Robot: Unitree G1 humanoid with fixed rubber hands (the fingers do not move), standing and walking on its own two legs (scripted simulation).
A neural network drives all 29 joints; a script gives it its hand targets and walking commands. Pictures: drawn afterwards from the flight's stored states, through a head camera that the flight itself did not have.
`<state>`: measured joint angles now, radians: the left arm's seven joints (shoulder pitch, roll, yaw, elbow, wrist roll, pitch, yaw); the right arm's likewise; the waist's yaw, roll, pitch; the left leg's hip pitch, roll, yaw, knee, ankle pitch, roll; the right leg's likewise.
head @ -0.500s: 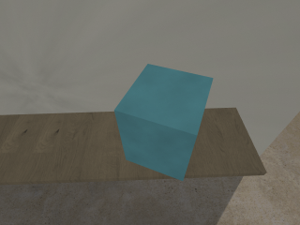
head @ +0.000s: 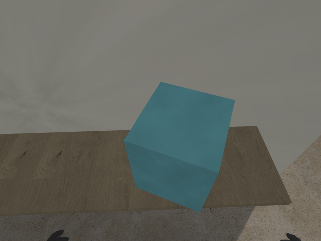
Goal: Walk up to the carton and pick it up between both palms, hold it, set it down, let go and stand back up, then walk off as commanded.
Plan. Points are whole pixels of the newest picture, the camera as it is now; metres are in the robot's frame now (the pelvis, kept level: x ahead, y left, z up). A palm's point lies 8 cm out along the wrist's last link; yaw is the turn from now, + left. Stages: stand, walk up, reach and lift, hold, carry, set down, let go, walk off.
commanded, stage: walk up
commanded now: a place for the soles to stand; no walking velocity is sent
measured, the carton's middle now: (180, 148) +0.36 -0.02 +0.01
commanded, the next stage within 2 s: reach and lift in 1.10 s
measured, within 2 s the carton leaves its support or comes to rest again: neither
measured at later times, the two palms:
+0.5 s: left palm out of the picture +0.07 +0.30 -0.11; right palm out of the picture +0.05 -0.32 -0.11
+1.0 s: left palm out of the picture +0.06 +0.30 -0.11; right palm out of the picture +0.02 -0.33 -0.11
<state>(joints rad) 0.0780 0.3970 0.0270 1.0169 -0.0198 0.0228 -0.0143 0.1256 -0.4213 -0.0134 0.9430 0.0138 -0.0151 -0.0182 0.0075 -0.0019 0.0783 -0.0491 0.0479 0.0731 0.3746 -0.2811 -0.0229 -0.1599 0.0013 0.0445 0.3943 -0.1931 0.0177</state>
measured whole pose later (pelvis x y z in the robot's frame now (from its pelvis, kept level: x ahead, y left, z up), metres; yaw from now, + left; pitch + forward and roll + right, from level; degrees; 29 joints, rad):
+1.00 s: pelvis -0.03 -0.01 +0.00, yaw -3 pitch -2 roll +0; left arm 0.12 0.37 0.04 1.06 -0.01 0.02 -0.02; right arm 0.19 -0.40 -0.04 1.01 0.01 -0.01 -0.02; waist 0.00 0.00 0.06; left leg -0.07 0.06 0.11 0.36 -0.24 -0.03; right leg -0.20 0.02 0.08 0.38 -0.13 0.01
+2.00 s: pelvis -0.03 +0.02 +0.00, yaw -2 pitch -8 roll +0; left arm 0.20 0.29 0.04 0.40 -0.04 0.29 -0.04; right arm 0.33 -0.16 -0.12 0.44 -0.02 -0.05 -0.04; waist -0.02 0.02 0.13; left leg 0.00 0.04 0.11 0.43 -0.29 0.00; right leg -0.10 -0.02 0.04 0.39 -0.15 0.04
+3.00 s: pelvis -0.02 +0.03 +0.00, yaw +1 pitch -10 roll -3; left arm 0.43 0.37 -0.09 0.10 -0.24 -0.12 -0.13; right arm 0.51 0.02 -0.01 0.18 0.12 -0.29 -0.23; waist 0.02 0.02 0.12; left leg 0.02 0.05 0.04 0.49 -0.34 0.02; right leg 0.00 -0.01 0.00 0.33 -0.16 0.02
